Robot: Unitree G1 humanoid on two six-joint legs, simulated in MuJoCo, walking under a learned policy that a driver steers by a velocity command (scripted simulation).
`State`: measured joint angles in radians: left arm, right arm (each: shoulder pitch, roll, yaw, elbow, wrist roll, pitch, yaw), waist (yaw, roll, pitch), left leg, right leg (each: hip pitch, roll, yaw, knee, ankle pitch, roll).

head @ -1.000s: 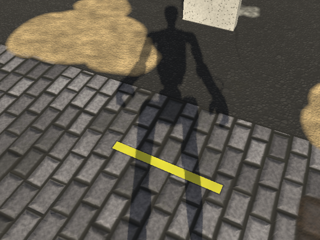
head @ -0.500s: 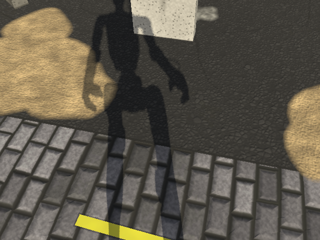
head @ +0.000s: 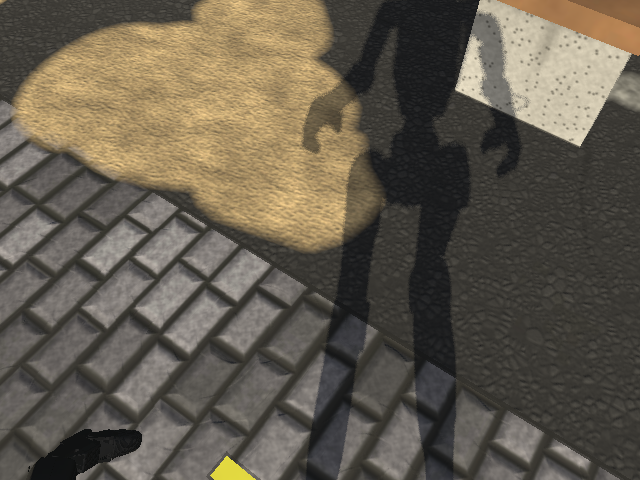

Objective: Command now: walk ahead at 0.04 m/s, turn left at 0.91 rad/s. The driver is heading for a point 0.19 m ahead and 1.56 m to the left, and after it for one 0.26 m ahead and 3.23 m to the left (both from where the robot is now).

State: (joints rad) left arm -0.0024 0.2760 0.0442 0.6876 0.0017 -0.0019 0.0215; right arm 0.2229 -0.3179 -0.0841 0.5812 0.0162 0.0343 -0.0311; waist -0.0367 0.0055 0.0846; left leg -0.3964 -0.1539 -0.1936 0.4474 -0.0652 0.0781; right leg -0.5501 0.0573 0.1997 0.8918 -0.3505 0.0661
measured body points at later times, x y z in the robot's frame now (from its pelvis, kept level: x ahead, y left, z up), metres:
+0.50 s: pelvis +0.06 -0.08 +0.01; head +0.11 -0.07 +0.45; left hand +0.08 +0.23 -0.09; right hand +0.33 -0.27 -0.09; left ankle -0.01 +0.06 -0.66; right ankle +0.13 -0.17 -0.74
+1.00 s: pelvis +0.05 -0.03 +0.00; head +0.06 +0.03 +0.45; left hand -0.08 +0.29 -0.09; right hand +0.40 -0.05 -0.06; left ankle -0.02 +0.04 -0.74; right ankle +0.22 -0.08 -0.69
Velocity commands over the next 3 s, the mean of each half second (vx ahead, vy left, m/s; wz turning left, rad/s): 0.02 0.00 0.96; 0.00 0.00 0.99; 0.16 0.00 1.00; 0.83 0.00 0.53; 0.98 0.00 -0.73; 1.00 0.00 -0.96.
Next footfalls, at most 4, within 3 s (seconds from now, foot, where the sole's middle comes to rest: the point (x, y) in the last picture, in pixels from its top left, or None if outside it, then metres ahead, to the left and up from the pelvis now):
0.20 right None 0.17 -0.15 -0.77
0.70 left None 0.01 0.07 -0.77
1.14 right None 0.22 0.00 -0.77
1.70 left None -0.11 0.16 -0.77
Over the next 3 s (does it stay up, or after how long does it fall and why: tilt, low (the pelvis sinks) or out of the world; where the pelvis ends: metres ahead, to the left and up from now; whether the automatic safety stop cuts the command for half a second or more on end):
stays up -0.07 1.16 -0.04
